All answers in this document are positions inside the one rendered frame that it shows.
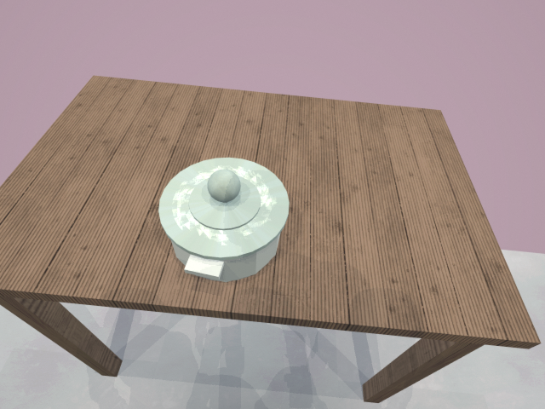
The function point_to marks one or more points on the lid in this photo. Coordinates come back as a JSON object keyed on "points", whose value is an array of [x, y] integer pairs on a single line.
{"points": [[205, 227]]}

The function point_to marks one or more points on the pot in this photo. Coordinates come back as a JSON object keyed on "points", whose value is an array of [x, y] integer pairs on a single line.
{"points": [[226, 270]]}

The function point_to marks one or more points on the knob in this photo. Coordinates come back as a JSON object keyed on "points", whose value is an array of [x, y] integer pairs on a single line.
{"points": [[224, 185]]}

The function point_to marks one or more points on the table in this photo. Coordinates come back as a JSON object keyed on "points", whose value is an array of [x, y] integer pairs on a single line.
{"points": [[385, 232]]}

